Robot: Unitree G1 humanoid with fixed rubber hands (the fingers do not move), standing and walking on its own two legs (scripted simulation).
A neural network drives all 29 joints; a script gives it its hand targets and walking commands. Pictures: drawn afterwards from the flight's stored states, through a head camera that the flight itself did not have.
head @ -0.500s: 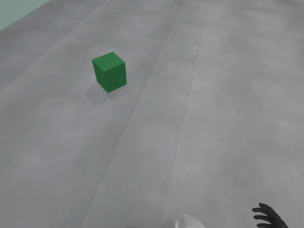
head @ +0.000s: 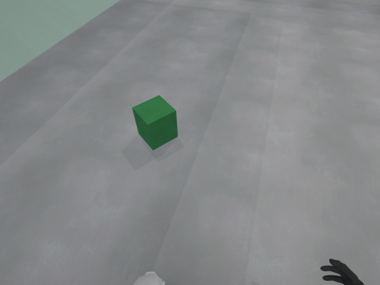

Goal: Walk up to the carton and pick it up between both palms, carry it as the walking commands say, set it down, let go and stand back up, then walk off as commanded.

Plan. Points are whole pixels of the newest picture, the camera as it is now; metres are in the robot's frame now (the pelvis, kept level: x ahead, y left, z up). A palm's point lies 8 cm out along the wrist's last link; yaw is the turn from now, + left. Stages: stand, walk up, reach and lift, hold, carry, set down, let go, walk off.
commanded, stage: walk up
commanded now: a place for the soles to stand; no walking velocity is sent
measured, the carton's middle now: (156, 122) +1.18 +0.27 -0.64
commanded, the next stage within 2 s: none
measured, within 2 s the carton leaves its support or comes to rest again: neither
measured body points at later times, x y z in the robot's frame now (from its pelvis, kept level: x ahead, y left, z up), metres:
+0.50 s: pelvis +0.20 +0.08 +0.00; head +0.23 +0.06 +0.45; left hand +0.31 +0.42 -0.08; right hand +0.25 -0.24 -0.12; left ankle +0.21 +0.21 -0.68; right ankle +0.24 -0.03 -0.73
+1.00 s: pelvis +0.38 +0.19 -0.01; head +0.40 +0.18 +0.44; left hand +0.48 +0.52 -0.11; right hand +0.41 -0.15 -0.11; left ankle +0.38 +0.29 -0.73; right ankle +0.45 +0.10 -0.73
